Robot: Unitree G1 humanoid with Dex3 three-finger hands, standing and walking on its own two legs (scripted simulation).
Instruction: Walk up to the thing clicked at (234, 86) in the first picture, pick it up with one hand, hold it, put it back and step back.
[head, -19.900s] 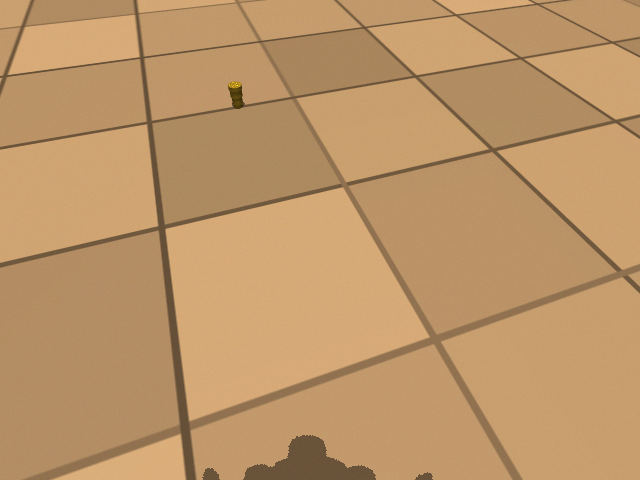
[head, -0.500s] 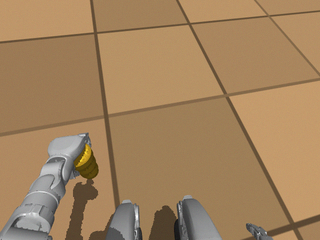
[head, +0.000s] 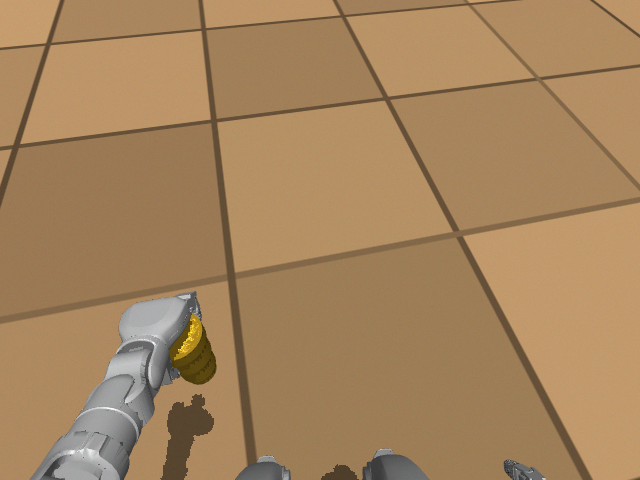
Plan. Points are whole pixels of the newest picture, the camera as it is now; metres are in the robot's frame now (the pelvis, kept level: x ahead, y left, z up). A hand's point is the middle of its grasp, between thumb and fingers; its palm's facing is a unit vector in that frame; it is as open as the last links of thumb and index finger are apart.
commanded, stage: lift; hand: left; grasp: from above
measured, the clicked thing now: (189, 353) +0.32 +0.21 -0.15
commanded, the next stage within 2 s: hold in 0.06 s
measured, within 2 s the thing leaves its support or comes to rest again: neither
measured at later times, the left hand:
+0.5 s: hand (160, 340) +0.31 +0.22 -0.05, palm faces -0.45 -0.07 -0.89, open 10.4 cm
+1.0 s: hand (153, 349) +0.29 +0.22 -0.02, palm faces -0.47 -0.06 -0.88, open 10.4 cm
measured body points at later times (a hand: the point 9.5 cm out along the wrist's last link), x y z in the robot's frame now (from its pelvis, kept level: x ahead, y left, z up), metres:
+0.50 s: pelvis +0.02 +0.00 +0.03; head +0.05 -0.01 +0.48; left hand +0.33 +0.22 +0.01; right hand +0.12 -0.27 -0.09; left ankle +0.01 +0.10 -0.69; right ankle +0.02 -0.13 -0.69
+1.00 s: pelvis +0.00 +0.00 +0.04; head +0.02 -0.02 +0.49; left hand +0.31 +0.22 +0.03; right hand +0.13 -0.27 -0.08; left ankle +0.01 +0.10 -0.69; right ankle +0.02 -0.13 -0.69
